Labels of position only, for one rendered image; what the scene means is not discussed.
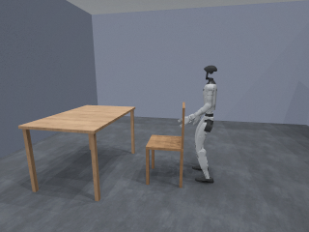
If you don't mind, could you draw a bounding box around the left robot forearm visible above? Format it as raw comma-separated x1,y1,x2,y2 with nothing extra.
188,103,211,121

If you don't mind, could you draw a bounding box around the robot left upper arm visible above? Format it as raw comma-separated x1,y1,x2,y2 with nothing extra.
206,84,214,109

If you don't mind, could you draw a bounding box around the robot left foot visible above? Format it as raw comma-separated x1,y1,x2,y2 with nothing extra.
195,176,214,184

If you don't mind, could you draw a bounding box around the chair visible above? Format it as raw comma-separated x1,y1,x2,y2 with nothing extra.
146,102,185,188

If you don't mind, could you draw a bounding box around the right robot hand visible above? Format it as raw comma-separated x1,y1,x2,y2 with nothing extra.
189,116,201,126

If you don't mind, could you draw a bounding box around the left robot hand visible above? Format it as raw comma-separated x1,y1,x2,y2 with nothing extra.
178,116,191,127

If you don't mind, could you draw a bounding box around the left robot shin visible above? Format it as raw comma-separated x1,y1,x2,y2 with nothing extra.
196,150,210,179

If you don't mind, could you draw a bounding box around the table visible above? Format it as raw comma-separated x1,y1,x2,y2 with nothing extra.
18,105,135,202

